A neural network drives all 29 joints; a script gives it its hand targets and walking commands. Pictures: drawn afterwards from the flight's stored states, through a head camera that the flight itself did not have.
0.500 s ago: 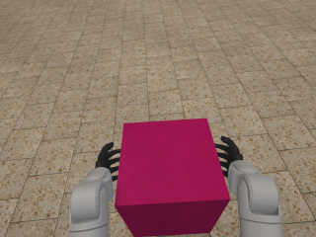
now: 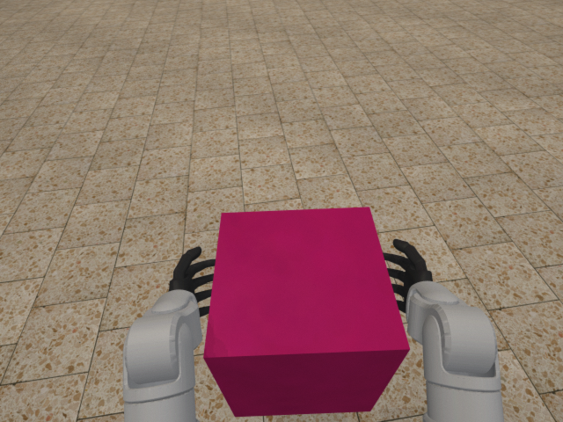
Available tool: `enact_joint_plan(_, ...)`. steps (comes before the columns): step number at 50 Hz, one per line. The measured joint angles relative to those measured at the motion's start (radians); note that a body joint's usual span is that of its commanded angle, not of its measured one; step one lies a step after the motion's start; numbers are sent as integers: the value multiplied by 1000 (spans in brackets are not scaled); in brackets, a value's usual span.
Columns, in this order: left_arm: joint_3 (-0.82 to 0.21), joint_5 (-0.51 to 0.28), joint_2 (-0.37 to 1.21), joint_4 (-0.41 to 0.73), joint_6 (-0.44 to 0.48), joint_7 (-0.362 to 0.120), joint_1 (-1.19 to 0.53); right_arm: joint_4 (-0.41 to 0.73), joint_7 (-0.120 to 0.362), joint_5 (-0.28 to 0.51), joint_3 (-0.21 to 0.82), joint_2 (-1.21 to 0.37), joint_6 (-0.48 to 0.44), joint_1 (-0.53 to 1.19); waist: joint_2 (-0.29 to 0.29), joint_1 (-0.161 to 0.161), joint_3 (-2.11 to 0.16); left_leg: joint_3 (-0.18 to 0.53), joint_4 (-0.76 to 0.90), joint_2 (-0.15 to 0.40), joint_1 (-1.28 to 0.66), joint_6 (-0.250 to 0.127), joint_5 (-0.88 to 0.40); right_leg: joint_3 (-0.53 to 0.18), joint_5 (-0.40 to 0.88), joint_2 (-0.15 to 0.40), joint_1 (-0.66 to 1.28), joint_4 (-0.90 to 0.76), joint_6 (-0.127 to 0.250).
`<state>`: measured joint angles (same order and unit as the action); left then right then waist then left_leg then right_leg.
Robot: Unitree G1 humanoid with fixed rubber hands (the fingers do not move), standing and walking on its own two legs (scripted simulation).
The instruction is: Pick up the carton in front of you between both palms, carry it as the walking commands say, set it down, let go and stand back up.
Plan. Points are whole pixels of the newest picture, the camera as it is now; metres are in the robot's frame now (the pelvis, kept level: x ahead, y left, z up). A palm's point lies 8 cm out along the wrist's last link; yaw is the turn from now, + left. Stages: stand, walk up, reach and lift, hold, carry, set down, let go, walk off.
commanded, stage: carry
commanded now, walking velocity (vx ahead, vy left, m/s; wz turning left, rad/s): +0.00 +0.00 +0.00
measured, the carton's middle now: (299, 316) +0.28 +0.00 +0.00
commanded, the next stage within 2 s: hold in 1.80 s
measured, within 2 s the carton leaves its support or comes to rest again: neither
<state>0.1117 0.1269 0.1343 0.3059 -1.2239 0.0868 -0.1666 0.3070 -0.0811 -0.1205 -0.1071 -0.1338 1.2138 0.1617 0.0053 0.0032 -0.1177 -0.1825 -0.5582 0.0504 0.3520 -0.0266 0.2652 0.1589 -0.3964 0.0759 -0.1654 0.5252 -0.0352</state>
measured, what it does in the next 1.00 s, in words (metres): shifts its weight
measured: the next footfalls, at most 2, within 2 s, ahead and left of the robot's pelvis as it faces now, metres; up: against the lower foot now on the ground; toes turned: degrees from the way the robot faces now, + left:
none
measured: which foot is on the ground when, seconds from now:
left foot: down 0.00-1.00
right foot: down 0.00-1.00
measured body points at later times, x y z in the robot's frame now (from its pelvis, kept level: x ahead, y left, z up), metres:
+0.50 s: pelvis -0.03 -0.01 +0.00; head -0.07 -0.01 +0.45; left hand +0.23 +0.14 +0.06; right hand +0.23 -0.16 +0.06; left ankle +0.00 +0.10 -0.73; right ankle -0.10 -0.11 -0.73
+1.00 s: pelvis -0.07 -0.01 +0.00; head -0.10 -0.01 +0.45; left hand +0.22 +0.14 +0.02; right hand +0.22 -0.17 +0.02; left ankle +0.00 +0.10 -0.73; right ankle -0.10 -0.11 -0.73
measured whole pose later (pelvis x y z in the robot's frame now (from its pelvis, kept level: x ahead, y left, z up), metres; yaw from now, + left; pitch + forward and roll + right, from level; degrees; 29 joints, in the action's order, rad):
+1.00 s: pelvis -0.07 -0.01 +0.00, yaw +0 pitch +1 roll +0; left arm 0.16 0.25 0.14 -0.19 -0.75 0.03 -0.18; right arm -0.19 -0.02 -0.24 -0.16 -0.14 0.74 0.19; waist 0.00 0.00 -0.10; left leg -0.16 -0.51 0.08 0.38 -0.02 0.14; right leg 0.18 -0.34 0.04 -0.22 0.54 0.02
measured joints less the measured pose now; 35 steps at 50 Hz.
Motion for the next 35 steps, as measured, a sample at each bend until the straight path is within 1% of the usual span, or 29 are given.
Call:
enact_joint_plan(10,-6,-2,-2,12,3,0,15,11,-2,1,7,1,2,-9,3,-4,5,6,-32,8,10,7,22,7,-36,-3,-1,17,17)
enact_joint_plan(19,-15,5,-4,-23,14,-5,42,-24,4,-7,17,4,-10,-37,2,-5,-8,6,-27,16,2,7,1,9,-21,-8,0,24,23)
enact_joint_plan(27,-25,27,-6,-103,82,-16,63,-102,15,-29,24,6,-77,-58,-2,-2,-8,7,7,19,-3,6,-42,12,9,-13,-5,13,31)
enact_joint_plan(35,-25,49,-7,-184,187,-31,71,-183,32,-52,23,6,-183,-67,-4,-1,-4,10,34,24,7,7,-82,15,35,-21,-24,7,40)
